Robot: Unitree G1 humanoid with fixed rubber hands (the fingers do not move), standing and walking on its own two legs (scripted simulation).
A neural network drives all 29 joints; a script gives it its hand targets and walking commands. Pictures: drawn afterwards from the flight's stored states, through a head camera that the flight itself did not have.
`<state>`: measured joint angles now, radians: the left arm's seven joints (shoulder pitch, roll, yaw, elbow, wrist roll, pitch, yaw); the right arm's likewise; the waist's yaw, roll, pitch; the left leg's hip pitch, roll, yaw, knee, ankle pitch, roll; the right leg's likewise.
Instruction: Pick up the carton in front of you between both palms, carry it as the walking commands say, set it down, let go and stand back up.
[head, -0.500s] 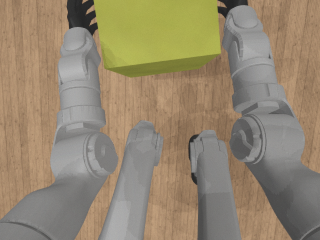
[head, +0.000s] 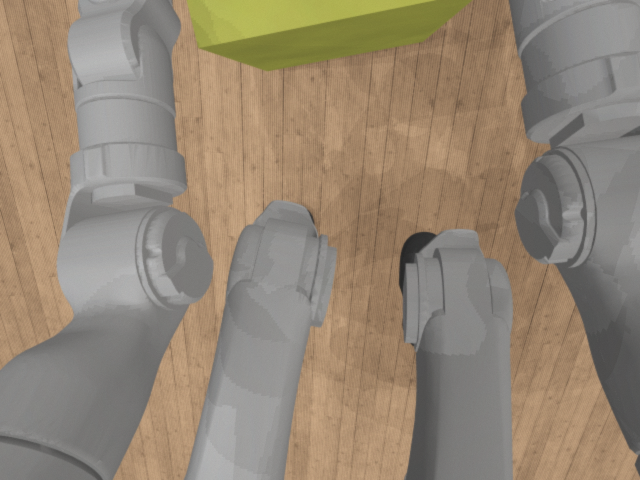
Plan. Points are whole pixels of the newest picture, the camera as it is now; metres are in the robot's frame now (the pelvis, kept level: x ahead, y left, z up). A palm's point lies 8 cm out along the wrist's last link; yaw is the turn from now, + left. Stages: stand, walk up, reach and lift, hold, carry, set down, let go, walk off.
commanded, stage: set down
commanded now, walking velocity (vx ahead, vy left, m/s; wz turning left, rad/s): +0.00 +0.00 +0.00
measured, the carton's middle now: out of the picture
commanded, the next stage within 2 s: none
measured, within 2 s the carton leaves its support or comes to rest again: rests again in 0.30 s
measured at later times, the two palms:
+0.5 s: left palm out of the picture +0.50 +0.24 -0.19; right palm out of the picture +0.59 -0.06 -0.20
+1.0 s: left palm out of the picture +0.50 +0.24 -0.21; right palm out of the picture +0.59 -0.06 -0.21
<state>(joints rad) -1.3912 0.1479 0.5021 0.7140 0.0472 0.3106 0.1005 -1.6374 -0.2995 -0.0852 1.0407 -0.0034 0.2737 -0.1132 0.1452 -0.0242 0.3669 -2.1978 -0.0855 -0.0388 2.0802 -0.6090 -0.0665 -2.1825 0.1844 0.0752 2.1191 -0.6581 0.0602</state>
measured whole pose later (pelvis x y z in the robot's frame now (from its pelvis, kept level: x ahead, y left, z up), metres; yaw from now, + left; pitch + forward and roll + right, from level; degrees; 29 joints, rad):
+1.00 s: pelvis -0.01 -0.02 -0.03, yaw +2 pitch +33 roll +4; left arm -1.46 0.21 0.59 0.91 0.12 0.21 -0.07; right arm -1.70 -0.33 -0.15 1.16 -0.06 0.19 0.00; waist 0.13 -0.01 0.52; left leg -2.16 -0.05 -0.01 2.20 -0.62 -0.07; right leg -2.16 0.13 0.03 2.28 -0.69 0.00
